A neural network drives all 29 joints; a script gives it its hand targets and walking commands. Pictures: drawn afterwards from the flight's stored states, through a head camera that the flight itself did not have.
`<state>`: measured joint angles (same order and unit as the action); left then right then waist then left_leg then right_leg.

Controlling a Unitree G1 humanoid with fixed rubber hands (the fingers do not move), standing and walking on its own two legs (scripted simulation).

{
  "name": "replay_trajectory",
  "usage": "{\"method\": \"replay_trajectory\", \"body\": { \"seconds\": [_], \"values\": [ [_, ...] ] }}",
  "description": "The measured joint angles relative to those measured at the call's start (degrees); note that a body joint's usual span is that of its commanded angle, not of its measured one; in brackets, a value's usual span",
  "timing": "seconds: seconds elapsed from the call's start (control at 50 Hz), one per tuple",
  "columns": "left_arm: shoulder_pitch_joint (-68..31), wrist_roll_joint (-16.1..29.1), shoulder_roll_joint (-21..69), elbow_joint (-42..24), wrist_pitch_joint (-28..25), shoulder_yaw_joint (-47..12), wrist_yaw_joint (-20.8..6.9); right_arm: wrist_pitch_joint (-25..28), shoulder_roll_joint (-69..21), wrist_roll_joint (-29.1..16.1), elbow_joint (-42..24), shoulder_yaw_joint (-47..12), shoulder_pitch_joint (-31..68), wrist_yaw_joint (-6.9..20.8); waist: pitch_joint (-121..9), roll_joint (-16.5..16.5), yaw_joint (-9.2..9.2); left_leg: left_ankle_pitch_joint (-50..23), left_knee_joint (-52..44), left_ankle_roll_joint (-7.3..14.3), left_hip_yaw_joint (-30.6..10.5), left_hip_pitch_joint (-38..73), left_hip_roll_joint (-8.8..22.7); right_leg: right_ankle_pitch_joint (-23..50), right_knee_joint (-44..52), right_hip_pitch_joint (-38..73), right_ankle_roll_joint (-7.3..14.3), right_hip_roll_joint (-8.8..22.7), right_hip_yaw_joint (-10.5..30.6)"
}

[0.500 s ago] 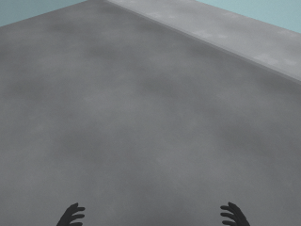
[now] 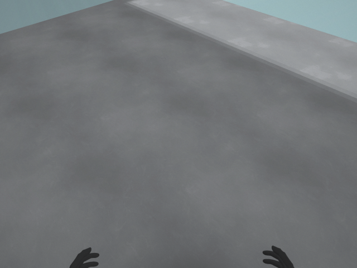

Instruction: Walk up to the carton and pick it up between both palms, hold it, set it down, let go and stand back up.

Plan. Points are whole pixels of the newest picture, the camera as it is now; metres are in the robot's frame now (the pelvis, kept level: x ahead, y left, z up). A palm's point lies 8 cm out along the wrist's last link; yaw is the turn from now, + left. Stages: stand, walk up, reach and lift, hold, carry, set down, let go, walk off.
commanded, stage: stand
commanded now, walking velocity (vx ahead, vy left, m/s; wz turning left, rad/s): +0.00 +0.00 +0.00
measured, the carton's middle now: out of the picture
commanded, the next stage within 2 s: none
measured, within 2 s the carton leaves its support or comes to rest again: neither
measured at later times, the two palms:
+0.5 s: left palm out of the picture +0.07 +0.25 -0.11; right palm out of the picture +0.08 -0.25 -0.11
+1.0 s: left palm out of the picture +0.06 +0.25 -0.11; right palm out of the picture +0.07 -0.25 -0.11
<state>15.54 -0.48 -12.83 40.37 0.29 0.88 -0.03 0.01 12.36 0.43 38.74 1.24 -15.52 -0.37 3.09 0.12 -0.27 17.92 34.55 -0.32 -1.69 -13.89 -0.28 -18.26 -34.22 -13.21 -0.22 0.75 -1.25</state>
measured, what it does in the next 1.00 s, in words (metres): stands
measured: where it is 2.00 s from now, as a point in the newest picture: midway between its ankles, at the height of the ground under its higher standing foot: outside the picture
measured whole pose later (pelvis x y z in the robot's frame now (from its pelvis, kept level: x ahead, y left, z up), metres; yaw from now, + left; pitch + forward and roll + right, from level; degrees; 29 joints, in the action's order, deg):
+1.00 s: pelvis +0.00 -0.01 +0.00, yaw +1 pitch -3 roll +0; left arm 17.0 -0.2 -13.5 46.0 0.1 0.2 0.6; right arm 0.2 12.8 0.3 44.8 0.4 -17.1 -0.9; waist 2.7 0.0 -0.3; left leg 15.9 31.6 -0.8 -2.8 -13.1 -0.3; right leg -16.7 -31.4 -12.1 0.1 0.7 -2.0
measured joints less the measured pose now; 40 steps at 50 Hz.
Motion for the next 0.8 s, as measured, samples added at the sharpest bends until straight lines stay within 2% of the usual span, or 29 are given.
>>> {"method": "replay_trajectory", "body": {
  "seconds": [0.8],
  "values": [
    [1.4,0.2,-0.5,4.3,-0.2,-0.6,0.4,0.2,0.4,-0.1,4.5,-0.7,-1.8,-0.3,-0.5,-0.1,-0.01,-1.6,-2.2,-0.4,-0.9,0.5,0.0,1.3,2.1,0.7,0.3,0.0,-0.5]
  ]
}}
